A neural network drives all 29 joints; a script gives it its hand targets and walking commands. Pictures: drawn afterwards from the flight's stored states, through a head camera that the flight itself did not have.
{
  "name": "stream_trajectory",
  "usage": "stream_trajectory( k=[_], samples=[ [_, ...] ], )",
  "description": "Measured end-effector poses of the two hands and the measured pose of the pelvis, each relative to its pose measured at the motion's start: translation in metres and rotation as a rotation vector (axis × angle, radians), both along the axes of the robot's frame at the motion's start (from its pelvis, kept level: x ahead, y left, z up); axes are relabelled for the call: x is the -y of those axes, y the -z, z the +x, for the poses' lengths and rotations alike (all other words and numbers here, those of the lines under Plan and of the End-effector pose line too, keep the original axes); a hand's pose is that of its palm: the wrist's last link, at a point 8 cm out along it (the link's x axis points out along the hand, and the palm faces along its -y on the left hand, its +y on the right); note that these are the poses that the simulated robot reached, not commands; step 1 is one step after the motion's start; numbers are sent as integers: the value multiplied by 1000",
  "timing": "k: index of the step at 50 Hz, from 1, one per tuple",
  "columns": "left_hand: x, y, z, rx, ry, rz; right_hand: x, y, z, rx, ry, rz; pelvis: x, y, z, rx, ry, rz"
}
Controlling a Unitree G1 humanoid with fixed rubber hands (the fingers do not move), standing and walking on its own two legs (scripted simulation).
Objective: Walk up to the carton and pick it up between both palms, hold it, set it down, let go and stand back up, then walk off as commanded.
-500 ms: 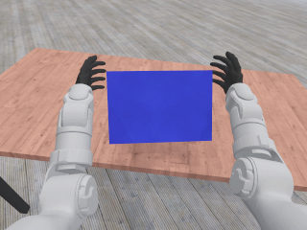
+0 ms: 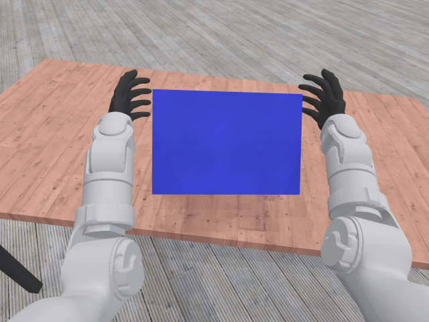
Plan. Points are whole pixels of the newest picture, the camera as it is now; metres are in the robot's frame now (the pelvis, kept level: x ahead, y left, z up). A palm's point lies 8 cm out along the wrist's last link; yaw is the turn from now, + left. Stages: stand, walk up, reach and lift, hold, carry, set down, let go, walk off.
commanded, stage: set down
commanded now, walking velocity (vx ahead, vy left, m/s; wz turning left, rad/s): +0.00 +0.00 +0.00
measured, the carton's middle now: (222, 144) +0.46 -0.03 +0.08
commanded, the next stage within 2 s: none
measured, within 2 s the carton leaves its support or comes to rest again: neither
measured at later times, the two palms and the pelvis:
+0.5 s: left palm (122, 115) +0.40 +0.16 +0.20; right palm (330, 114) +0.41 -0.21 +0.21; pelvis +0.00 +0.00 +0.00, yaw +0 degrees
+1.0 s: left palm (122, 116) +0.40 +0.16 +0.20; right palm (330, 114) +0.41 -0.21 +0.21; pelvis +0.00 +0.00 +0.00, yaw +0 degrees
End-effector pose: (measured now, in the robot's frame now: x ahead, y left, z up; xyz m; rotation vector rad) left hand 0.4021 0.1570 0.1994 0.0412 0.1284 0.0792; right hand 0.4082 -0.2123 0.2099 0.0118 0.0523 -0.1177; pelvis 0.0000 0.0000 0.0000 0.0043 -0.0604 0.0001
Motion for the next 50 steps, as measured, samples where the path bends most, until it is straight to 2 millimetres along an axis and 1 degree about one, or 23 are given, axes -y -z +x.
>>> stream_trajectory(
  k=[9,50],
  samples=[
    [0,1,3,4,-5,1,0,0,3,-1,-3,2,0,0,2,-8,0,0],
    [-1,4,2,26,7,-21,2,0,2,0,-27,-29,0,0,2,-10,-1,0]
  ],
)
